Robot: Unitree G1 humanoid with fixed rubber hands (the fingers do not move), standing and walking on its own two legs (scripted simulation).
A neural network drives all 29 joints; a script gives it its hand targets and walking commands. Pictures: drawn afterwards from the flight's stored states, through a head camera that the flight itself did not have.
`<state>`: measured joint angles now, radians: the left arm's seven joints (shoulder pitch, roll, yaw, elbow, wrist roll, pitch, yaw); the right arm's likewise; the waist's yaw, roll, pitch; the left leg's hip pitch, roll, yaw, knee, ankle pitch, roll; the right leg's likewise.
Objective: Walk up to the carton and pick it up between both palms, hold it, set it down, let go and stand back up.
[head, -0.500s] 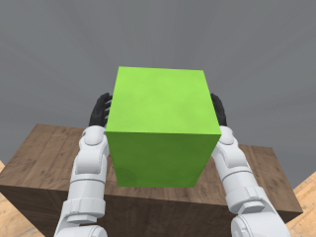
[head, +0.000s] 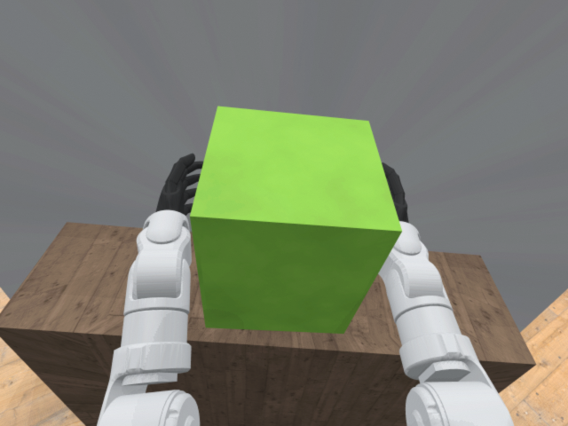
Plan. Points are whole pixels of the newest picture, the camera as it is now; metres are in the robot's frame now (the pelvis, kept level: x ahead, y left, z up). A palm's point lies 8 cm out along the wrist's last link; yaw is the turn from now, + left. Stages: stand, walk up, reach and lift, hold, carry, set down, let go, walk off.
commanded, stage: reach and lift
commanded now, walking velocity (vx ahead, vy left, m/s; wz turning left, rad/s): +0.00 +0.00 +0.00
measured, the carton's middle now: (284, 227) +0.36 -0.01 +0.13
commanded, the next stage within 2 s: hold in 0.66 s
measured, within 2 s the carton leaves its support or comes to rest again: neither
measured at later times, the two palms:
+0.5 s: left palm (171, 197) +0.37 +0.15 +0.17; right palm (387, 207) +0.37 -0.16 +0.16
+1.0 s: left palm (164, 194) +0.36 +0.15 +0.19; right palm (392, 199) +0.36 -0.15 +0.18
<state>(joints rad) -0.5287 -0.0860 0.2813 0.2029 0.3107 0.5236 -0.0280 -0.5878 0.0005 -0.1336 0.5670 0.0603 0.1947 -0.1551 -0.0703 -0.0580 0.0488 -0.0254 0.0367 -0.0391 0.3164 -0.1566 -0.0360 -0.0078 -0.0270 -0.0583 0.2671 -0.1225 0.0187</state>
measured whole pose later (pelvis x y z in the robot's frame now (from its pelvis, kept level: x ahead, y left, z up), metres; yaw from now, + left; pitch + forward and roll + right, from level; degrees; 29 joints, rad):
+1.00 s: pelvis +0.00 +0.00 +0.00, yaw +1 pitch -9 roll -1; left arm -0.58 -0.07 0.30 0.13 0.31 0.65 -0.05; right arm -0.64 -0.03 -0.08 0.52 0.15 0.28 -0.20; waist -0.08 -0.05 0.04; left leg 0.00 0.04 -0.05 0.32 -0.17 -0.04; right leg 0.03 -0.02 -0.07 0.27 -0.13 0.01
